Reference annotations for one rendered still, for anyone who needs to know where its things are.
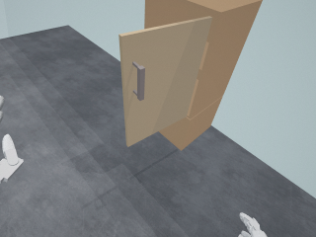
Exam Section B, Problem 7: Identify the left robot hand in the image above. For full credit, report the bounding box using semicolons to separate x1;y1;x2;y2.
0;95;24;184

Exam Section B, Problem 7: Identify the cupboard door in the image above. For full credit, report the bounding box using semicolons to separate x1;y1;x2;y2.
118;16;212;147

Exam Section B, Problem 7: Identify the handle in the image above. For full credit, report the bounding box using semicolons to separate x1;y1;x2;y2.
132;61;145;101

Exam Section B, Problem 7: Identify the right robot hand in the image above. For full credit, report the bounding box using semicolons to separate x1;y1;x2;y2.
238;212;268;237

